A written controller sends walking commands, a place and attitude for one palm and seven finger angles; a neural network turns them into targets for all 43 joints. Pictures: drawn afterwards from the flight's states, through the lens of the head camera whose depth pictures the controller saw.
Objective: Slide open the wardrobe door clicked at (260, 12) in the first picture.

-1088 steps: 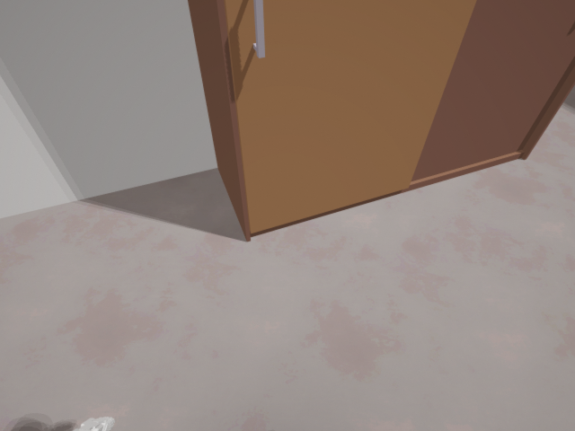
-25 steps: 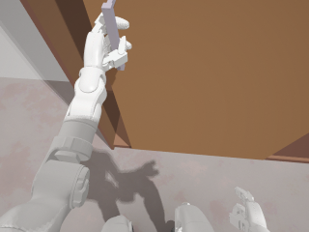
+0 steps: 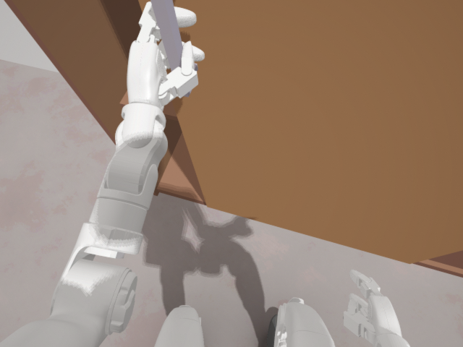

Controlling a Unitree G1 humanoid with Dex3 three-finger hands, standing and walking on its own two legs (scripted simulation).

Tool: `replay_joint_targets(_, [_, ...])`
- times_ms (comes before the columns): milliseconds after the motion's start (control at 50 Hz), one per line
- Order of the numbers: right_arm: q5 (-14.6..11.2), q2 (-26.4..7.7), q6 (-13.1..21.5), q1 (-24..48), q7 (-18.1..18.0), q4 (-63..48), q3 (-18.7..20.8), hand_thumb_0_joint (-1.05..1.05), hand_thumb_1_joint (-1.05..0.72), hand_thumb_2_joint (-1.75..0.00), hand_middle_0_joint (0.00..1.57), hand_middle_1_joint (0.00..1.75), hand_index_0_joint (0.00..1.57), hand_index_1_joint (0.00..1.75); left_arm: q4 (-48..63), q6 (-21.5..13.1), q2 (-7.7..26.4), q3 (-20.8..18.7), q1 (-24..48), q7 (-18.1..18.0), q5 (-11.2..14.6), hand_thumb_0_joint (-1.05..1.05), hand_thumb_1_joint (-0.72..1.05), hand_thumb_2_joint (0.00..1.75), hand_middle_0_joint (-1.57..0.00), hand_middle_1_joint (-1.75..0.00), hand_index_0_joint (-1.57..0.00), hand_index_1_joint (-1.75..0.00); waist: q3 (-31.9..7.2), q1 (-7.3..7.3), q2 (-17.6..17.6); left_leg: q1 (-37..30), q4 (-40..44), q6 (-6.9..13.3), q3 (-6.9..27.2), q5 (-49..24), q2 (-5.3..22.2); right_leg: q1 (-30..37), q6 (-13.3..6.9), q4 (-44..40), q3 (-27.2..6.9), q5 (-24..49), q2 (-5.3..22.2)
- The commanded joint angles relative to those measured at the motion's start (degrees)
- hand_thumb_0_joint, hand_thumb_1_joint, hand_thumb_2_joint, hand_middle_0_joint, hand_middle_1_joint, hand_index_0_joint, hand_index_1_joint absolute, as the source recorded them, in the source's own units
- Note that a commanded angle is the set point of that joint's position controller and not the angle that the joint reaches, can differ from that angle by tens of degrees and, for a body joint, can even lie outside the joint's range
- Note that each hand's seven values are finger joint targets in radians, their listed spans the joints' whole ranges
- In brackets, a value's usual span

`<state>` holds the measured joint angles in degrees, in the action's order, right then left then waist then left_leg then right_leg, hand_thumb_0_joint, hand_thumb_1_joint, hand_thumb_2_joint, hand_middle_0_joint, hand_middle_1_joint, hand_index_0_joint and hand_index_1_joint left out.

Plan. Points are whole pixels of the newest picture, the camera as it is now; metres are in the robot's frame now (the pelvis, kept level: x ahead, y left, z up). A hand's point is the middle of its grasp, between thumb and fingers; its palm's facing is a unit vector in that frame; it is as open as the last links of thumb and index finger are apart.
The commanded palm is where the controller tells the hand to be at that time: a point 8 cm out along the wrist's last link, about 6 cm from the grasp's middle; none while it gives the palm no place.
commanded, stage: step sideways, sliding the door along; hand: left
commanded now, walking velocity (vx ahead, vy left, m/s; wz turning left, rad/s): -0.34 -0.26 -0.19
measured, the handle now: (179, 40) +0.50 +0.17 +0.17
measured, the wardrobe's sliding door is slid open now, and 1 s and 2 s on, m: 0.25 0.67 0.67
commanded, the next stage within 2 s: stop walking and hold the door there in 1.40 s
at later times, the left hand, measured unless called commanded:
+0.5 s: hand (381, 118) +0.41 -0.11 +0.16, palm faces -0.11 -0.97 -0.20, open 6.2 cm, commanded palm +0.40 -0.07 +0.17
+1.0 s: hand out of the picture +0.39 -0.28 +0.16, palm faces +0.02 -0.99 -0.12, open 6.0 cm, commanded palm +0.37 -0.25 +0.17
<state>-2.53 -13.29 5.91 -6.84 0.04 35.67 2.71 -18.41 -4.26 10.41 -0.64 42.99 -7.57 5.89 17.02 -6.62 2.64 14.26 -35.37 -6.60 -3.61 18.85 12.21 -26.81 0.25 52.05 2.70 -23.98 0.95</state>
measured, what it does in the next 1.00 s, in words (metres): steps to the right: right foot, then left foot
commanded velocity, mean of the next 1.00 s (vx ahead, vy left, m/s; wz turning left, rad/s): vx -0.13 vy -0.28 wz -0.12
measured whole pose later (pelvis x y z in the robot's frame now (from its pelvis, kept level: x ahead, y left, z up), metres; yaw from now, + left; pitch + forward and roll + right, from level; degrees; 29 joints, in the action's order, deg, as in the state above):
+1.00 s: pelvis -0.07 -0.37 +0.01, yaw -8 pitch -1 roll +1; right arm 0.0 -13.3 3.3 -9.2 -2.8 38.6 2.8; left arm -25.6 -6.2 14.4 -8.2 37.3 -5.1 4.7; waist 11.1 0.1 0.8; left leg 10.9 -30.9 -1.8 -7.0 17.7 6.2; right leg -36.0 2.3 68.9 -1.6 -19.6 -6.1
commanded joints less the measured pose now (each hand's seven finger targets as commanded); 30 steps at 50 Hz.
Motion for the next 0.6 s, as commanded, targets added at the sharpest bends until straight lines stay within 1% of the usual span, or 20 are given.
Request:
replay_joint_targets(0, [-0.4, -6.0, 3.0, -0.6, -0.1, -8.5, 1.9, 0.0, -0.9, -0.9, 0.2, 0.3, 0.2, 0.3, 24.3, -8.9, -6.1, 12.5, 27.7, 5.7, -2.5, 0.0, 0.9, 0.9, -0.45, -1.4, -0.45, -1.4, -39.7, 10.15, 14.8, -31.4, -2.1, 10.1, 1.8, -61.1, 10.0, 2.6, 0.1, -14.3, 1.5, 6.7, -1.2])
replay_joint_targets(40, [-1.0, -5.0, 3.3, 0.1, -0.4, -9.3, 0.7, 0.0, -0.9, -0.9, 0.2, 0.3, 0.2, 0.3, 25.2, -9.8, -4.8, 11.9, 23.5, 5.6, -2.9, 0.0, 0.9, 0.9, -0.45, -1.4, -0.45, -1.4, -38.8, 9.44, 12.5, -25.5, -5.9, 9.0, 0.5, -55.5, 7.4, 11.4, 0.6, -23.8, 2.7, 17.0, -2.0])
replay_joint_targets(60, [-1.7, -4.1, 3.2, 1.4, -0.6, -9.9, 0.2, 0.0, -0.9, -0.9, 0.2, 0.3, 0.2, 0.3, 26.1, -10.1, -3.3, 11.1, 22.0, 5.6, -3.3, 0.0, 0.9, 0.9, -0.45, -1.4, -0.45, -1.4, -39.4, 8.54, 6.7, -19.5, -10.5, 9.2, -2.1, -44.2, 3.5, 18.2, 0.4, -26.5, 2.0, 31.7, -0.3])
replay_joint_targets(80, [-2.0, -2.3, 2.8, 2.1, -1.3, -10.5, 0.1, 0.0, -0.9, -0.9, 0.2, 0.3, 0.2, 0.3, 26.5, -10.2, -0.9, 10.0, 21.0, 5.4, -3.8, 0.0, 0.9, 0.9, -0.45, -1.4, -0.45, -1.4, -39.6, 7.87, -8.6, -6.4, -18.7, 6.2, -3.9, -13.5, -3.4, 26.6, -2.7, -26.6, -5.4, 59.5, 7.9])
replay_joint_targets(100, [-1.0, -2.5, 3.0, 5.3, -2.3, -11.5, 0.7, 0.0, -0.9, -0.9, 0.2, 0.3, 0.2, 0.3, 26.7, -9.6, 1.8, 7.7, 17.1, 5.5, -3.5, 0.0, 0.9, 0.9, -0.45, -1.4, -0.45, -1.4, -38.9, 5.08, -25.2, 5.6, -29.1, 2.7, -1.3, 18.5, -10.7, 30.3, -6.4, -22.6, -14.7, 82.3, 13.8])
replay_joint_targets(120, [-0.7, -2.6, 3.3, 5.3, -3.2, -9.7, 0.4, 0.0, -0.9, -0.9, 0.2, 0.3, 0.2, 0.3, 26.9, -8.6, -0.4, 9.2, 13.2, 5.1, -3.4, 0.0, 0.9, 0.9, -0.45, -1.4, -0.45, -1.4, -38.1, 5.3, -19.9, 7.8, -30.9, 3.9, 4.1, 21.3, -9.9, 28.6, -7.9, -21.0, -15.3, 83.0, 16.6])
replay_joint_targets(140, [-0.3, 0.2, 4.3, 5.8, -3.1, -9.3, -1.9, 0.0, -0.9, -0.9, 0.2, 0.3, 0.2, 0.3, 33.8, -9.6, -4.1, 12.7, 15.0, 4.9, -3.4, 0.0, 0.9, 0.9, -0.45, -1.4, -0.45, -1.4, -37.9, 6.44, -13.3, 13.3, -26.6, 3.9, 5.5, 21.0, -9.5, 35.4, -9.2, -19.6, -14.9, 84.5, 17.0])
replay_joint_targets(160, [-0.3, 0.7, 4.8, 6.2, -2.8, -8.3, -2.4, 0.0, -0.9, -0.9, 0.2, 0.3, 0.2, 0.3, 35.5, -10.6, -4.6, 12.9, 15.3, 4.3, -3.2, 0.0, 0.9, 0.9, -0.45, -1.4, -0.45, -1.4, -38.0, 6.83, -11.5, 14.2, -20.6, 3.8, 4.4, 19.7, -9.4, 38.5, -9.0, -19.0, -13.5, 86.3, 15.4])
replay_joint_targets(240, [0.7, -0.5, 1.2, 4.9, -3.1, -8.5, -1.2, 0.0, -0.9, -0.9, 0.2, 0.3, 0.2, 0.3, 34.1, -12.5, 0.6, 6.9, 12.6, 2.8, -4.9, 0.0, 0.9, 0.9, -0.45, -1.4, -0.45, -1.4, -42.9, 6.73, -17.7, 5.8, -6.7, 2.8, -0.5, 8.4, -9.4, 40.1, -8.1, -17.6, -11.5, 86.5, 13.1])
replay_joint_targets(300, [1.4, -1.6, -1.0, 4.3, -3.1, -9.2, 0.1, 0.0, -0.9, -0.9, 0.2, 0.3, 0.2, 0.3, 31.3, -14.0, 2.0, 6.3, 14.2, 3.6, -5.7, 0.0, 0.9, 0.9, -0.45, -1.4, -0.45, -1.4, -44.2, 7.22, -14.3, -6.3, 3.4, 4.1, -0.4, -1.8, -5.7, 30.9, -6.0, -19.2, -13.0, 73.8, 11.6])
replay_joint_targets(320, [1.6, -2.2, -1.5, 4.1, -3.3, -9.0, 0.4, 0.0, -0.9, -0.9, 0.2, 0.3, 0.2, 0.3, 30.4, -14.4, 4.0, 5.1, 14.3, 3.5, -5.5, 0.0, 0.9, 0.9, -0.45, -1.4, -0.45, -1.4, -43.2, 7.96, -8.7, -13.9, 8.2, 5.3, 1.0, -9.9, -1.6, 23.5, -5.2, -17.6, -12.1, 63.8, 10.0])
replay_joint_targets(340, [1.6, -2.8, -1.6, 3.1, -3.2, -8.7, 1.0, 0.0, -0.9, -0.9, 0.2, 0.3, 0.2, 0.3, 29.0, -14.6, 2.1, 6.8, 14.2, 4.3, -5.1, 0.0, 0.9, 0.9, -0.45, -1.4, -0.45, -1.4, -43.0, 9.03, -1.5, -26.7, 12.5, 9.5, 6.6, -35.5, 7.3, 10.2, -1.2, -12.8, -9.9, 43.8, 6.6])
replay_joint_targets(360, [1.9, -4.1, -1.1, 2.9, -2.2, -9.0, 2.1, 0.0, -0.9, -0.9, 0.2, 0.3, 0.2, 0.3, 29.0, -14.7, 1.3, 6.6, 14.2, 4.9, -4.5, 0.0, 0.9, 0.9, -0.45, -1.4, -0.45, -1.4, -43.9, 8.35, 12.2, -37.9, 10.0, 16.2, 15.2, -67.0, 19.9, -4.3, 2.7, -2.8, -6.7, 6.5, 0.6])
replay_joint_targets(380, [2.5, -4.3, -1.1, 4.3, -0.5, -9.2, 2.1, 0.0, -0.9, -0.9, 0.2, 0.3, 0.2, 0.3, 25.2, -14.2, 1.8, 3.2, 15.7, 4.6, -4.9, 0.0, 0.9, 0.9, -0.45, -1.4, -0.45, -1.4, -39.8, 6.65, 12.8, -39.4, 8.9, 18.2, 11.5, -72.8, 21.6, -9.3, 1.6, 2.6, -9.9, -7.9, -1.5])
replay_joint_targets(400, [2.6, -3.3, -0.2, 4.4, -0.3, -9.8, 1.4, 0.0, -0.9, -0.9, 0.2, 0.3, 0.2, 0.3, 27.6, -14.3, 2.4, 3.0, 20.1, 4.7, -6.0, 0.0, 0.9, 0.9, -0.45, -1.4, -0.45, -1.4, -38.7, 7.8, 14.0, -33.6, 7.3, 17.5, 10.6, -67.5, 22.3, -8.7, 0.1, 2.5, -10.6, -7.9, 1.6])
replay_joint_targets(440, [2.0, -3.4, 1.1, 3.5, -0.5, -8.7, 0.9, 0.0, -0.9, -0.9, 0.2, 0.3, 0.2, 0.3, 26.0, -13.7, 2.0, 3.7, 19.4, 4.9, -6.1, 0.0, 0.9, 0.9, -0.45, -1.4, -0.45, -1.4, -34.9, 8.83, 15.1, -34.0, 5.8, 15.3, 5.7, -64.8, 18.9, -9.6, 1.0, -3.6, -7.3, -1.6, 2.3])
replay_joint_targets(520, [0.3, -4.1, 0.8, 3.2, -1.7, -9.7, 0.5, 0.0, -0.9, -0.9, 0.2, 0.3, 0.2, 0.3, 22.8, -11.7, 3.2, 2.8, 14.1, 5.3, -5.6, 0.0, 0.9, 0.9, -0.45, -1.4, -0.45, -1.4, -34.1, 8.84, 6.6, -16.3, -0.6, 7.2, -6.2, -43.8, 10.4, 15.3, 1.5, -18.5, 1.8, 16.1, -1.2])
replay_joint_targets(540, [-0.8, -3.0, 0.5, 3.9, -1.8, -10.1, 0.1, 0.0, -0.9, -0.9, 0.2, 0.3, 0.2, 0.3, 23.8, -11.4, 4.7, 1.7, 13.1, 5.1, -5.4, 0.0, 0.9, 0.9, -0.45, -1.4, -0.45, -1.4, -34.3, 8.09, 2.3, -10.9, -6.4, 6.6, -7.2, -33.8, 7.0, 19.9, 1.1, -21.5, 1.4, 24.7, 0.3])
replay_joint_targets(560, [-1.3, -1.3, 0.4, 4.7, -2.3, -10.7, -0.5, 0.0, -0.9, -0.9, 0.2, 0.3, 0.2, 0.3, 24.9, -11.4, 6.8, 0.6, 13.0, 4.9, -5.5, 0.0, 0.9, 0.9, -0.45, -1.4, -0.45, -1.4, -33.3, 7.32, -10.1, -3.4, -16.9, 6.4, -9.5, -7.6, -1.2, 22.1, -1.3, -25.8, -4.4, 48.4, 6.6])
replay_joint_targets(580, [-0.5, -1.1, 0.7, 6.5, -2.9, -11.2, 0.1, 0.0, -0.9, -0.9, 0.2, 0.3, 0.2, 0.3, 23.7, -10.2, 10.5, -3.3, 9.5, 4.5, -4.9, 0.0, 0.9, 0.9, -0.45, -1.4, -0.45, -1.4, -34.8, 4.78, -22.6, 3.3, -27.5, 3.4, -4.5, 18.6, -9.5, 19.2, -6.8, -28.9, -17.4, 59.3, 13.4])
